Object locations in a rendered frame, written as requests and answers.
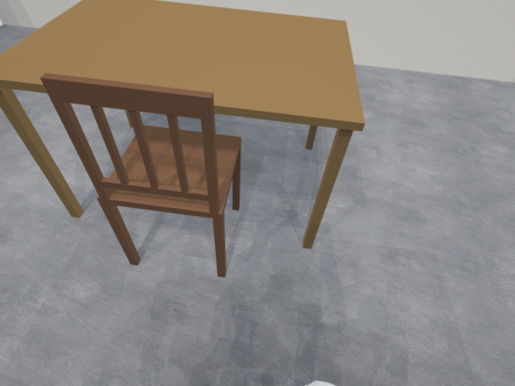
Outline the chair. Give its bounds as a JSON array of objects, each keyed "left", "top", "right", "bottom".
[{"left": 40, "top": 73, "right": 241, "bottom": 277}]

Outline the table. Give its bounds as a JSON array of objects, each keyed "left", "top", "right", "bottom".
[{"left": 0, "top": 0, "right": 365, "bottom": 249}]

